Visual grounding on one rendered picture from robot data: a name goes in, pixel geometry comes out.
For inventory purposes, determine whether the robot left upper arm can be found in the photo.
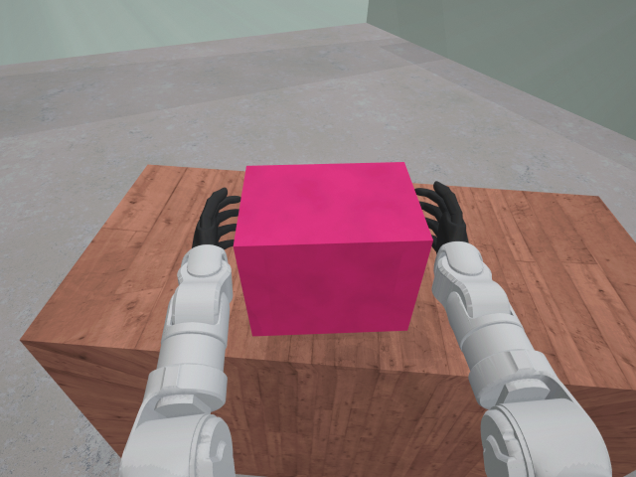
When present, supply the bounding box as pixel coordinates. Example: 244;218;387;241
120;413;236;477

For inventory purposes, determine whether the carton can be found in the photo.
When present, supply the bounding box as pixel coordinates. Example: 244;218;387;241
234;162;433;336

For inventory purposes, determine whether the robot left hand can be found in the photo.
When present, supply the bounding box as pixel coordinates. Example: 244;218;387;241
192;188;241;250

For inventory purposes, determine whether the pedestal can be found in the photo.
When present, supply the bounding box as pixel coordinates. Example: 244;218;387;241
20;165;636;477

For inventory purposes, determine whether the right robot forearm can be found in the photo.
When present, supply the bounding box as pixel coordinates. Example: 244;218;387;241
431;241;612;476

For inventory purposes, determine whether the robot right upper arm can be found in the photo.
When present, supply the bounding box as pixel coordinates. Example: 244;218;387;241
481;398;612;477

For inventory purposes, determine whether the robot right hand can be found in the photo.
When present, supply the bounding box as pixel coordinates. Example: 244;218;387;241
414;181;469;255

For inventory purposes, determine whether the left robot forearm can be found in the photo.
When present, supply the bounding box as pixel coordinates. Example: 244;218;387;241
118;244;233;477

